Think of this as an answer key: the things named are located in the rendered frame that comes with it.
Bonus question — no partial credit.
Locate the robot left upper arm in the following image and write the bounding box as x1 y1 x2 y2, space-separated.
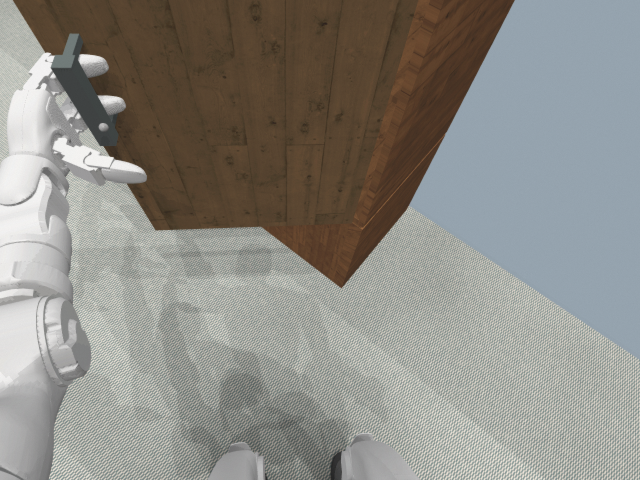
0 296 91 480

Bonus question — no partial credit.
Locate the cupboard door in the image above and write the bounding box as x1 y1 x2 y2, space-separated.
13 0 418 230

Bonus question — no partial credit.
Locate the robot left forearm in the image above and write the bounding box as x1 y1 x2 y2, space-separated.
0 154 73 306

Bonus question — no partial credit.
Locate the right robot thigh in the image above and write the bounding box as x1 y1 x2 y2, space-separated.
341 441 420 480

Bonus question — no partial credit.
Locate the handle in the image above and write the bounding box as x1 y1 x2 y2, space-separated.
51 34 119 146

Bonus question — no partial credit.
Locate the left robot hand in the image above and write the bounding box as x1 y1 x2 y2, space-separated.
7 53 147 186

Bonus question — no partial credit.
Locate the robot left shin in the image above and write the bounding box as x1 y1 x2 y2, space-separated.
228 442 252 453

